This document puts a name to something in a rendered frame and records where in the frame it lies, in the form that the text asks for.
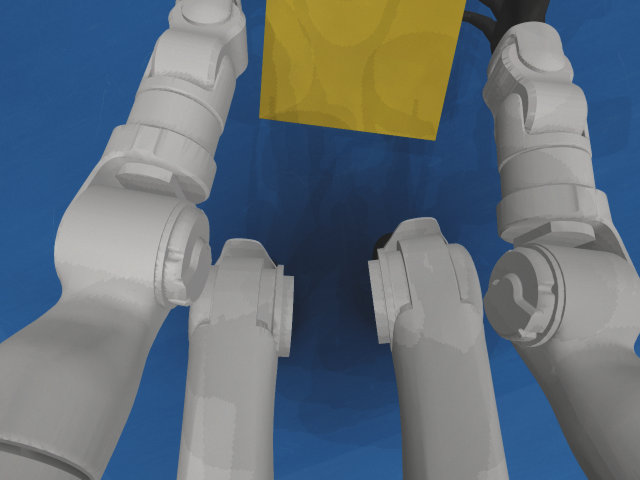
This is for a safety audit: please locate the robot right hand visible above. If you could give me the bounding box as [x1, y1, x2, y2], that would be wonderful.
[462, 0, 550, 55]

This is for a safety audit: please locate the right robot forearm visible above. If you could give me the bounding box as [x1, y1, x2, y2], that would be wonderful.
[482, 21, 636, 271]

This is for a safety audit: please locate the robot right upper arm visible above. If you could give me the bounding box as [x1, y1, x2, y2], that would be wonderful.
[483, 243, 640, 480]

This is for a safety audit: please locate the right robot foot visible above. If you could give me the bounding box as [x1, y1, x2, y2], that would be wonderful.
[372, 233, 393, 260]

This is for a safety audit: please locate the robot left thigh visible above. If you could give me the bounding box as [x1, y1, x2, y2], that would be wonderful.
[177, 256, 294, 480]

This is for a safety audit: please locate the left robot forearm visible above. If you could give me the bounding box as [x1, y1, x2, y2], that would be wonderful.
[54, 0, 248, 280]

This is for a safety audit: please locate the robot left upper arm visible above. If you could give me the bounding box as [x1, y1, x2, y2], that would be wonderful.
[0, 184, 212, 480]

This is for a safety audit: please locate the carton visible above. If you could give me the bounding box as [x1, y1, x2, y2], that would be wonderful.
[259, 0, 466, 141]

